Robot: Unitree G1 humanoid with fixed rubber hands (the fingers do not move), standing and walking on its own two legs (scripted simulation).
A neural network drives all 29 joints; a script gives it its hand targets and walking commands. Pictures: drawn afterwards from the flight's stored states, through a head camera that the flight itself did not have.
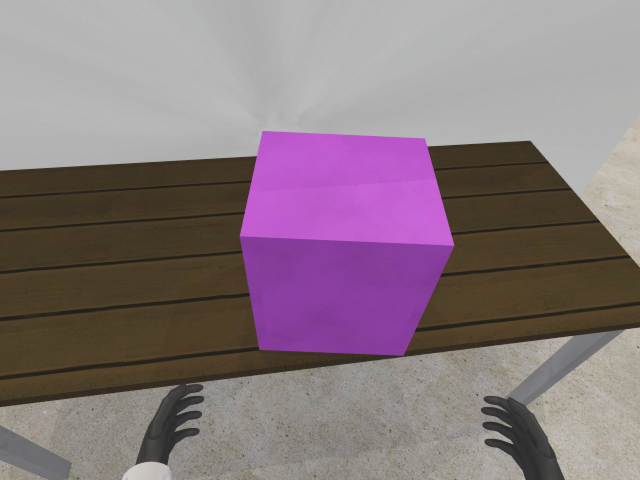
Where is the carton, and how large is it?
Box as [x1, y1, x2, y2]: [240, 131, 453, 355]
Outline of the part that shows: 262,131 240,233 240,240 259,349 403,355 453,247 453,242 424,138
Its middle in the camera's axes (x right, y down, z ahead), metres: +0.03 +0.02 +0.62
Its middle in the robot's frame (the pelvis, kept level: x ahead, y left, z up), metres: +0.45 +0.00 +0.00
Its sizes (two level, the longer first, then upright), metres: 0.246 0.214 0.289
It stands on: a table, 0.63 m high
